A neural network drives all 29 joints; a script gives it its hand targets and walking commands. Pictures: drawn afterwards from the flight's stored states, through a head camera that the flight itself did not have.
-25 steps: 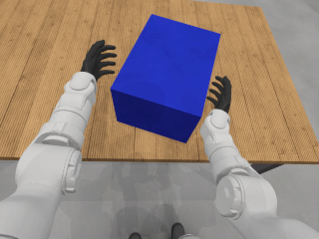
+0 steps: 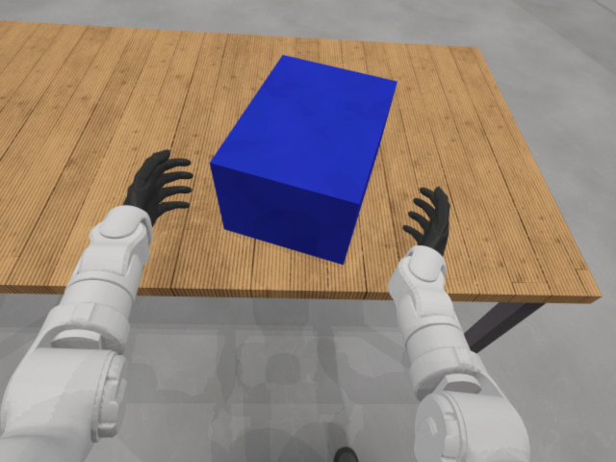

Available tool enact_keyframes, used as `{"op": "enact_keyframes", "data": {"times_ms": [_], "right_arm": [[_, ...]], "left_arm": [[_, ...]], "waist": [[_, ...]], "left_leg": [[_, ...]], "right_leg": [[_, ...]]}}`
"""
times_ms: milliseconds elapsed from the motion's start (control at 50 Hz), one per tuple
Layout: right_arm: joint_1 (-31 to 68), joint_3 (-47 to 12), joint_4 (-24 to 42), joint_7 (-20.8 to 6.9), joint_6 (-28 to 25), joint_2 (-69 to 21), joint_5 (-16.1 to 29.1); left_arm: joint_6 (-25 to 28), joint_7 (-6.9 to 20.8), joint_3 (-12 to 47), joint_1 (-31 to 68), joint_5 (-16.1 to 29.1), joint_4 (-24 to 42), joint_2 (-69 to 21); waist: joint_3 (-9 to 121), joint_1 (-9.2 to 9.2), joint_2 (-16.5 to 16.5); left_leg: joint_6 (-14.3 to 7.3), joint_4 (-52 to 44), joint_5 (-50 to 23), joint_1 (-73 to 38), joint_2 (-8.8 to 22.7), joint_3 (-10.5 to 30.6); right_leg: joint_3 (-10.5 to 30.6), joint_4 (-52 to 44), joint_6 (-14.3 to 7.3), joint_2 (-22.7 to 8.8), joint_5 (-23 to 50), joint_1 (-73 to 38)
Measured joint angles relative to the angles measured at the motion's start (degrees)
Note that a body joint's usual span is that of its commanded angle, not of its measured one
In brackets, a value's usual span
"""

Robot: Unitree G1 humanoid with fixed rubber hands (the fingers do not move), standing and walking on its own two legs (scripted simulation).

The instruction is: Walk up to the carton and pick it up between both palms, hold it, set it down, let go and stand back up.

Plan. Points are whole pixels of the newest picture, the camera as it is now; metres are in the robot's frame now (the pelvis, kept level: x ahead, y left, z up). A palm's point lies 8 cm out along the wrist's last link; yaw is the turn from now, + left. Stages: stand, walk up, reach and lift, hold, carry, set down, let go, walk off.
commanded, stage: set down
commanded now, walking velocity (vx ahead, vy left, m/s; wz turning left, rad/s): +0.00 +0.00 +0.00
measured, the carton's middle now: (311, 154) +0.60 -0.04 +0.00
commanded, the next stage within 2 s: none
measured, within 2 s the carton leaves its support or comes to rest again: neither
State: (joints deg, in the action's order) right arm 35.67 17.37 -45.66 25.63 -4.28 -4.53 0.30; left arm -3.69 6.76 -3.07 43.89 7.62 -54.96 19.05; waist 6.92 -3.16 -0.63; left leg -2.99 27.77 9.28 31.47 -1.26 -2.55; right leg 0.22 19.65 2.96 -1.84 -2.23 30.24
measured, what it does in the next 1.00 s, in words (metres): stands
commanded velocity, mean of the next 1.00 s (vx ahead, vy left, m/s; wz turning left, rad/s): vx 0.00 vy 0.00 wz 0.00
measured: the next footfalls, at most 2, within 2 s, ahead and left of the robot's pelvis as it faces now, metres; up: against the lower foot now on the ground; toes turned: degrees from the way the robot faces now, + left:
none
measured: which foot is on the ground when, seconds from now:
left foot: down 0.00-1.00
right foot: down 0.00-1.00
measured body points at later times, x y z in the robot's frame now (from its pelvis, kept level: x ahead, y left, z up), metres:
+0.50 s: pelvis -0.03 -0.02 -0.01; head +0.01 -0.01 +0.44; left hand +0.40 +0.21 +0.06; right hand +0.34 -0.19 +0.06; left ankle +0.04 +0.08 -0.73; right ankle +0.07 -0.16 -0.73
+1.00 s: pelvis +0.04 +0.00 +0.00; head +0.08 +0.03 +0.45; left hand +0.39 +0.23 +0.05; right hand +0.33 -0.18 +0.06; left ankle +0.04 +0.08 -0.73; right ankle +0.07 -0.16 -0.73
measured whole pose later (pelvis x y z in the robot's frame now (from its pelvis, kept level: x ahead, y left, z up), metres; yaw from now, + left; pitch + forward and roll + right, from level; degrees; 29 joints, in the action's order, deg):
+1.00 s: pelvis +0.04 +0.00 +0.00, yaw +0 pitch +5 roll -2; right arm 5.3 2.4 -5.5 29.9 9.7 -6.7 7.6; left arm -18.6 10.4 -2.5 15.0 14.0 -16.6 25.6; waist 0.2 -3.1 1.7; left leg -2.7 29.9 15.4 19.2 -0.3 -2.6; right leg 0.5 21.4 2.6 -0.8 -7.9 18.1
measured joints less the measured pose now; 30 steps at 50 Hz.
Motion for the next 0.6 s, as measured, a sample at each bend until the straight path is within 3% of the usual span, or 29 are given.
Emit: {"op": "enact_keyframes", "data": {"times_ms": [220, 340, 440, 600], "right_arm": [[-0.3, -0.6, 3.1, 1.7, 8.7, -0.4, 0.3], [-3.1, -3.1, 9.4, 3.2, 10.6, -2.2, 0.3], [-4.8, -4.7, 12.3, 3.8, 11.4, -3.1, 0.3], [-9.5, -7.6, 18.0, 4.3, 11.7, -4.3, 1.3]], "left_arm": [[2.5, 1.6, 0.3, 1.1, 4.2, -8.2, 0.5], [3.0, 2.3, 0.4, 0.8, 6.0, -8.9, 2.0], [2.3, 2.7, 0.4, -0.5, 6.2, -7.1, 3.3], [-0.6, 3.5, 0.5, -6.6, 6.2, 2.9, 6.2]], "waist": [[-1.1, 0.00, 0.4], [-3.0, 0.00, 1.7], [-3.3, 0.01, 2.3], [-3.3, 0.02, 2.4]], "left_leg": [[0.0, 0.6, -1.2, -2.2, -0.1, 0.0], [0.0, 1.5, -0.9, -2.9, -0.1, 0.0], [0.0, 1.7, -0.8, -3.0, -0.1, 0.0], [0.3, 2.1, 0.2, -3.3, -0.1, 0.0]], "right_leg": [[0.1, 5.3, -1.3, 0.0, -1.4, 0.0], [0.2, 8.0, -1.7, 0.0, -2.5, 0.1], [0.2, 8.3, -1.9, 0.0, -2.7, 0.1], [0.3, 8.0, -1.9, 0.0, -3.4, -0.5]]}}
